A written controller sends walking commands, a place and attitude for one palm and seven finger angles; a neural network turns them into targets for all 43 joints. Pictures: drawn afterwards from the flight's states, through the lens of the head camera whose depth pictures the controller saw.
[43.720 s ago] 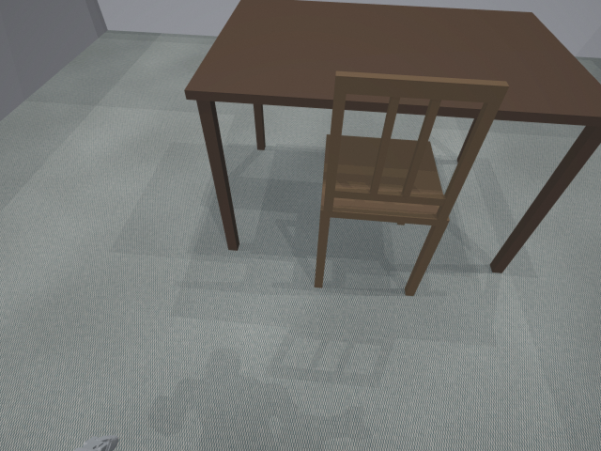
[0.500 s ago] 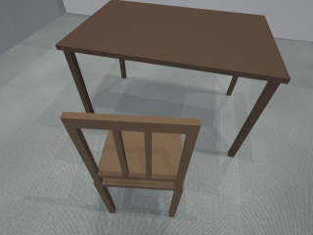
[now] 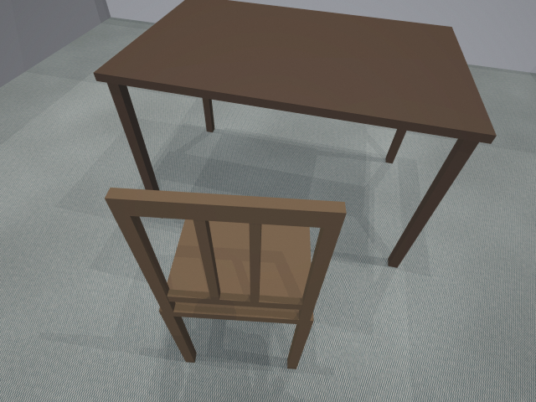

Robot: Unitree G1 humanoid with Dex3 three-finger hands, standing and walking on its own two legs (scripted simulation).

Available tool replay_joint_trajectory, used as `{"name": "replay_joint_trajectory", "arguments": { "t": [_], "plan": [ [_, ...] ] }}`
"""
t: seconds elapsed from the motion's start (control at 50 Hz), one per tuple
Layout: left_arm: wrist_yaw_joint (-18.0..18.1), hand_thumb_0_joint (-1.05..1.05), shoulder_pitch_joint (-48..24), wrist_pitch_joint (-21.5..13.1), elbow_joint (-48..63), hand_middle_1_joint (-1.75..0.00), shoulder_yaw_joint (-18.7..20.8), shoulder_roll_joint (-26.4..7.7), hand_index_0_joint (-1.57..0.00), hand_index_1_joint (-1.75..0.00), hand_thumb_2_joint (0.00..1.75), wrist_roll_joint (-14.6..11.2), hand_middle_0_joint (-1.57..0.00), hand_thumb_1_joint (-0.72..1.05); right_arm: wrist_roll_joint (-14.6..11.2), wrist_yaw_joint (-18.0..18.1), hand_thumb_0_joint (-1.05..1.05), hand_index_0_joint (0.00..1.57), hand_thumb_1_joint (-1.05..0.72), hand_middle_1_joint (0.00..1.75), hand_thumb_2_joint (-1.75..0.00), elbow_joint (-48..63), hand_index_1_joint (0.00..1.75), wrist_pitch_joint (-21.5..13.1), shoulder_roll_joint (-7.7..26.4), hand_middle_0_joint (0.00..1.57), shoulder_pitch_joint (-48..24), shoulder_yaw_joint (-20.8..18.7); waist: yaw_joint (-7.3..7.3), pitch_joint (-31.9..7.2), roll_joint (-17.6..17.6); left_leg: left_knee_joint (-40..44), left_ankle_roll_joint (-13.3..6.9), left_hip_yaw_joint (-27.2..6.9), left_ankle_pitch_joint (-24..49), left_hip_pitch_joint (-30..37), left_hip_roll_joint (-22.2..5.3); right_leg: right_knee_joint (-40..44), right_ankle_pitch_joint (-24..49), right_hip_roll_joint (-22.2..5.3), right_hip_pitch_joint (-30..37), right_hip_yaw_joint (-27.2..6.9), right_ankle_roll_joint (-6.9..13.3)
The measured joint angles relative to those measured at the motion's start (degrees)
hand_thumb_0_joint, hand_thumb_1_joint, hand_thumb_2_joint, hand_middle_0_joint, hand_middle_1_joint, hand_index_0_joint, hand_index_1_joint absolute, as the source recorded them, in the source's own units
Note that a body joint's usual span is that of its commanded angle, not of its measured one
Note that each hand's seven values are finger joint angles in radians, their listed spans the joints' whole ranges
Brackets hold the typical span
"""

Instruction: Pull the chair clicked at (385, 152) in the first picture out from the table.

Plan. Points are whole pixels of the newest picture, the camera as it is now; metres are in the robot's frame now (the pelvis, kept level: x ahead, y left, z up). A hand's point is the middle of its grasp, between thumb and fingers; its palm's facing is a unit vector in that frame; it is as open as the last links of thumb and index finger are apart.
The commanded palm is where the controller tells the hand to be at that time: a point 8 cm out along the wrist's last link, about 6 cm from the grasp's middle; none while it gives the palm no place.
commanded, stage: shuffle to correct the standing spot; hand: left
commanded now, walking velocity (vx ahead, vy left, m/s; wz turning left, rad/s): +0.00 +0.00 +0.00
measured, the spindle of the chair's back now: (209, 262) +0.39 +0.14 -0.10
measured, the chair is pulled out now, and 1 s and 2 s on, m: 0.40 0.40 0.40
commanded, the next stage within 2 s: come to a stop and stand still in 0.24 s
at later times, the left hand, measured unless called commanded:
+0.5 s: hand out of the picture -0.01 +0.16 -0.18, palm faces +0.00 -0.98 -0.21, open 7.4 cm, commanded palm none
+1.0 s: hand out of the picture -0.01 +0.19 -0.18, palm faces +0.02 -0.98 -0.20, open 7.4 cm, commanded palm none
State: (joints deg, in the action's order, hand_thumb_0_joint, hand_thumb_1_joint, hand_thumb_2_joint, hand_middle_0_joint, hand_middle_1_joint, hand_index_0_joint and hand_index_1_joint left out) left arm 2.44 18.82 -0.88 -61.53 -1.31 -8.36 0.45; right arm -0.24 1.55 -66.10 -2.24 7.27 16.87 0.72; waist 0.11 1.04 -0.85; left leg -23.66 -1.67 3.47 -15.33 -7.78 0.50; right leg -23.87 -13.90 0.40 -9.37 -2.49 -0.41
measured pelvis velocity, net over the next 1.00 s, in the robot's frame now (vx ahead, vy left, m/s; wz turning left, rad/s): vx -0.01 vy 0.01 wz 0.02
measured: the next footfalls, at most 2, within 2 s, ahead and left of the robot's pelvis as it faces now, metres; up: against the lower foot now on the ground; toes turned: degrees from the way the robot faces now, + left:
none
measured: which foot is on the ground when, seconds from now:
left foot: down 0.00-1.00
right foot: down 0.00-1.00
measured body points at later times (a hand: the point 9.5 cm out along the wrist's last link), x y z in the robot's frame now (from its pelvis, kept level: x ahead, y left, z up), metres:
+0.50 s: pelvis -0.02 -0.02 +0.00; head -0.01 -0.02 +0.44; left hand -0.01 +0.21 -0.16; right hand -0.01 -0.25 -0.16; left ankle -0.03 +0.10 -0.74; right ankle -0.01 -0.13 -0.74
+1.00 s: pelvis -0.01 +0.01 -0.01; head -0.01 +0.02 +0.44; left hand -0.01 +0.24 -0.17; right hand +0.00 -0.21 -0.17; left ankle -0.03 +0.10 -0.74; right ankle -0.01 -0.13 -0.74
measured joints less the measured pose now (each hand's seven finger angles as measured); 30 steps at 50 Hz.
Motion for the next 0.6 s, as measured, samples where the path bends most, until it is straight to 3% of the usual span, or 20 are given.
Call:
{"name": "replay_joint_trajectory", "arguments": {
  "t": [0.38, 0.6],
  "plan": [
    [-0.29, 0.01, -1.41, 2.64, 3.41, -0.30, 1.87, -1.76, -0.20, -0.30, 0.89, 0.48, -0.20, 0.91, 0.04, 0.70, 0.01, 0.20, -0.91, 0.30, -0.90, 2.05, 0.30, 1.84, 0.07, 0.20, -2.20, -2.00, 0.25, 0.62, -1.10, -3.14, 0.42, 0.74, -0.16, -3.50, -0.31, -5.25, -0.98, 0.34, -4.77, -0.64, 0.44],
    [-0.28, 0.01, -0.89, 0.44, 1.95, -0.30, 0.41, -0.76, -0.20, -0.30, 0.89, 0.41, -0.20, 0.91, 0.39, -0.55, 0.00, 0.19, -0.91, 0.30, -0.90, 2.22, 0.30, 1.61, 1.48, 0.19, -1.24, -1.14, 0.18, -0.34, 0.94, -3.04, 1.79, -0.79, 0.10, -3.50, -2.29, -1.25, 0.94, 2.18, -2.67, 0.87, 1.79]
  ]
}}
